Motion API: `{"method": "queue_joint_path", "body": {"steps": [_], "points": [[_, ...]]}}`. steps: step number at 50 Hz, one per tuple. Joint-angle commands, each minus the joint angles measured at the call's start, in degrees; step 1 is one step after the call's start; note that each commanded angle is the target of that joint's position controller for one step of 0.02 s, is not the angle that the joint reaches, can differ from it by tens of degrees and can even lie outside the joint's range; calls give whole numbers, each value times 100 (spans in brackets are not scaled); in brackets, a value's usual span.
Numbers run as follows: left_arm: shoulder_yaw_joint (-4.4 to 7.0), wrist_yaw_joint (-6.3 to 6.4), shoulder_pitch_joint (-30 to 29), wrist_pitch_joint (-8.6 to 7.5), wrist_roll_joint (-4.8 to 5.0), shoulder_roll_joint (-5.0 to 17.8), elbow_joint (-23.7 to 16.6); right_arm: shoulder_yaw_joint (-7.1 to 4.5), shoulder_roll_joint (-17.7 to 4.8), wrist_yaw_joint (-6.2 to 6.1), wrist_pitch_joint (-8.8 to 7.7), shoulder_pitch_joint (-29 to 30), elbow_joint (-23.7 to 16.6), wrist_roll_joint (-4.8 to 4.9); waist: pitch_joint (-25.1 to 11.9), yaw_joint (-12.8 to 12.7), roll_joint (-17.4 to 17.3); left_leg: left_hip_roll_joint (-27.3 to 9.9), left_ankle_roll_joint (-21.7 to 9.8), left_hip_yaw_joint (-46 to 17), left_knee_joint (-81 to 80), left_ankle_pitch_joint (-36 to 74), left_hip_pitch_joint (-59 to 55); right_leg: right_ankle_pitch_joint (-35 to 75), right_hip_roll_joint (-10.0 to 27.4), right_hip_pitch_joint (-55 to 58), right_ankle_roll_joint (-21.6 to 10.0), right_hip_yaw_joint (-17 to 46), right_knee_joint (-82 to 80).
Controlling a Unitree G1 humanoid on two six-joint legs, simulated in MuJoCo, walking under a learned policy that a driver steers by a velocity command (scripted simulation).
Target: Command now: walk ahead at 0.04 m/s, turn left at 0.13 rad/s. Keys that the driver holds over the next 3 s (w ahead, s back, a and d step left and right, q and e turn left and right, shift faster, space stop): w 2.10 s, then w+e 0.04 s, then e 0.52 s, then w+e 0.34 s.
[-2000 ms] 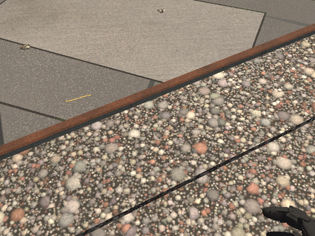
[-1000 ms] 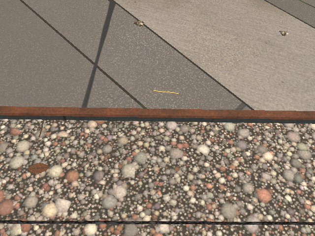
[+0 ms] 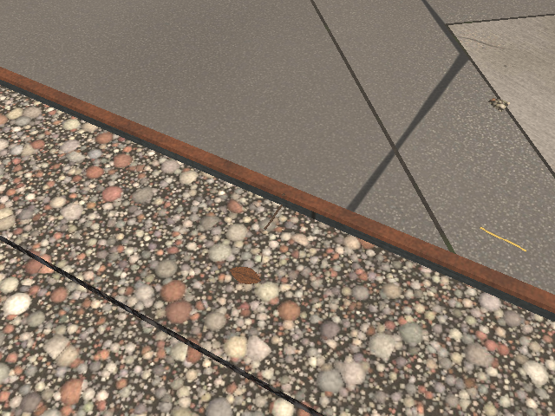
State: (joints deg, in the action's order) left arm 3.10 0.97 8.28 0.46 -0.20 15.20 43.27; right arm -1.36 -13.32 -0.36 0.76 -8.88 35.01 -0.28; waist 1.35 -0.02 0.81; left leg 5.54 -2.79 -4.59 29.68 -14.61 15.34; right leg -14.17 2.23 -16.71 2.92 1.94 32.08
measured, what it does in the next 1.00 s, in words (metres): walks ahead: right foot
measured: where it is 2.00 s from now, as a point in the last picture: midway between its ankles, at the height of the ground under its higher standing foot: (298, 257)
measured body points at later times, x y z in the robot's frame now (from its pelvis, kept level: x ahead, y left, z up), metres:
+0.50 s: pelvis +0.14 -0.03 +0.01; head +0.17 -0.02 +0.46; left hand +0.35 +0.21 -0.08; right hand +0.12 -0.30 -0.11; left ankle +0.01 +0.08 -0.73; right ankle +0.25 -0.17 -0.69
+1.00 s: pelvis +0.38 -0.06 +0.02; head +0.39 -0.05 +0.47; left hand +0.43 +0.22 -0.11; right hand +0.58 -0.30 -0.06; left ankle +0.49 +0.08 -0.69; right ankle +0.33 -0.17 -0.72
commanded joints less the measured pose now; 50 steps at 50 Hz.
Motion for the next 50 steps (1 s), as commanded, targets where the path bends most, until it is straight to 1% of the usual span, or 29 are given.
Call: {"method": "queue_joint_path", "body": {"steps": [1,2,3,4,7,9,11,12,13,14,15,16,18,21,24,27,29,30,31,32,33,34,35,36,37,39,41,46,50], "points": [[120,-12,294,-165,-146,753,-339,-119,-468,11,-127,-284,-144,-77,-763,22,57,-789,-205,-834,-233,212,171,1745,667,1389,-392,630,-1075],[157,-16,86,-137,-49,891,-175,-104,-292,4,-144,-454,-158,-110,-725,372,1012,-251,84,-121,-246,-601,97,272,733,891,-828,818,-1087],[163,-29,20,-117,40,781,-284,-149,-577,-18,-150,-135,-149,-135,-490,54,1010,-137,261,201,142,-733,89,-1389,683,588,-1022,1013,-1449],[170,-11,157,-111,13,820,-235,-215,-677,-35,-161,145,-205,-54,-219,-106,1097,-59,324,447,485,-831,368,-2204,822,503,-1119,1333,-1717],[188,74,461,-143,76,950,-140,-212,-508,-8,-248,134,-211,87,285,-163,1163,-323,154,429,425,-1088,782,-2309,1273,497,-1420,1935,-1954],[172,75,266,-131,150,927,-185,-206,-374,60,-364,-163,-61,106,260,49,945,-318,-99,539,-524,-734,-58,-2025,1044,121,-1294,1539,-1827],[97,61,26,-201,154,670,-318,-322,-600,99,-427,-612,153,25,-76,256,434,-423,-229,327,-547,-406,-1066,-1457,561,-384,-961,835,-1292],[24,35,-171,-281,128,464,-429,-368,-686,106,-460,-980,253,13,-159,406,-81,-800,-455,-356,-798,-985,-1429,-1099,168,-777,-715,313,-487],[-18,-3,-325,-384,136,333,-555,-424,-881,112,-482,-1383,339,28,-145,523,-845,-1555,-839,-1592,-1410,-1444,-1912,-735,-224,-1471,-507,-222,589],[16,-25,-529,-470,190,527,-679,-456,-1033,122,-505,-1551,351,42,200,611,-1152,-2248,-1248,-2642,-1840,-1150,-2066,-1208,-196,-2237,-524,-140,1347],[61,-41,-635,-530,254,641,-747,-445,-1011,107,-568,-1739,402,3,381,628,-967,-2562,-1500,-3081,-1960,-728,-2352,-1644,-67,-2966,-622,105,2241],[59,-78,-442,-566,297,629,-697,-432,-987,86,-625,-1764,411,-5,301,509,-752,-2576,-1511,-2902,-1836,-288,-2716,-1473,78,-3417,-722,248,2836],[43,-179,-398,-599,227,606,-618,-394,-860,75,-621,-1664,412,22,210,446,-434,-2217,-1196,-1986,-1856,354,-2965,-868,295,-3771,-771,172,2962],[-90,-326,-812,-611,142,268,-745,-318,-699,62,-495,-1640,487,64,311,469,-514,-1791,-971,-1087,-2080,1249,-2357,-256,289,-3394,-507,-233,2271],[-216,-453,-1180,-647,97,68,-901,-355,-940,-7,-460,-1626,566,124,394,490,-663,-1541,-853,-480,-2292,1429,-1402,660,103,-2231,-313,-489,1028],[-131,-452,-1203,-600,143,395,-955,-434,-1234,-24,-480,-1641,671,172,429,336,-795,-1788,-703,-417,-2297,1743,-1264,1014,-33,-1449,-432,-412,360],[-26,-369,-944,-552,125,637,-940,-448,-1280,-25,-450,-1664,754,179,150,79,-797,-1801,-535,-243,-1727,3260,-1513,950,-271,-791,-631,-556,52],[147,-310,-523,-549,124,996,-835,-326,-942,-2,-412,-2005,859,140,-524,-129,-394,-1492,-313,80,-688,4625,-1563,1043,-498,326,-877,-743,-128],[241,-273,143,-532,118,1076,-668,-283,-951,15,-401,-2185,941,119,-1267,-459,-462,-1447,-59,97,527,5046,-743,1449,-375,2112,-1112,-563,-73],[364,-236,1130,-449,152,1249,-346,-261,-1042,44,-450,-1918,840,79,-1934,-938,-150,-1235,147,65,1821,3358,442,1545,213,3815,-1383,67,-112],[347,-211,1848,-363,91,1290,-46,-116,-596,101,-519,-1708,699,-16,-2484,-928,910,-700,251,-44,3297,-1350,1532,1100,1256,4863,-1676,1424,-273],[300,-204,1814,-343,7,1127,-44,-159,-706,100,-576,-1589,610,255,-2499,-904,758,-482,221,-494,4153,-1657,2228,-227,1840,4422,-2081,2983,-1246],[266,-169,1191,-395,-6,1037,-213,-195,-955,74,-597,-1080,415,406,-1609,-747,464,-742,196,-372,4326,-1325,2523,-545,1832,3518,-2042,2940,-1619],[183,-163,653,-448,-4,761,-229,-199,-979,55,-567,-785,321,358,-881,-481,291,-1058,211,-141,4117,-923,2493,-308,1551,2607,-1892,2248,-1726],[119,-173,376,-501,-18,550,-254,-210,-938,31,-513,-739,381,238,-606,-254,331,-1210,242,-28,3925,-738,2192,-69,1274,1891,-1750,1762,-1850],[90,-177,97,-530,-63,437,-271,-193,-718,72,-403,-1072,559,137,-359,106,422,-1239,351,102,3745,-492,1587,-143,998,829,-1670,1229,-2190],[119,-170,54,-605,-11,558,-211,-130,-563,110,-316,-973,527,100,-101,230,475,-1267,490,228,3336,-324,1490,-132,1003,282,-1748,926,-2469],[182,-98,-14,-622,-15,897,-190,-90,-644,123,-262,-279,440,95,-113,247,535,-1219,665,403,1798,868,765,275,772,-58,-1516,202,-2435],[253,-110,394,-490,93,1128,26,-108,-756,149,-244,427,230,168,158,22,389,-1263,567,408,732,403,1024,-111,1184,804,-1478,445,-2226]]}}
Next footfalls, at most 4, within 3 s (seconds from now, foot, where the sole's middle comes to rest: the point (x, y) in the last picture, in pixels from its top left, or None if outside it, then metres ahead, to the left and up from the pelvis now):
0.56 right None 0.38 -0.18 -0.75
1.04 left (253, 388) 0.55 0.09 -0.74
1.62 right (343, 298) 0.78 -0.14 -0.73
2.06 left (268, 181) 1.17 0.06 -0.69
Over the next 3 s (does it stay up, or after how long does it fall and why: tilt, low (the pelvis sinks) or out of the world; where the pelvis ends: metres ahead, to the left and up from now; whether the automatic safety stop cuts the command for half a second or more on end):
stays up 1.26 -0.11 0.08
